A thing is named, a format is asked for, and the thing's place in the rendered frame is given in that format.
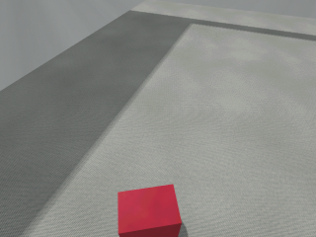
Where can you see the carton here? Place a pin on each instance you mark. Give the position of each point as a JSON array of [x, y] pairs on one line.
[[149, 212]]

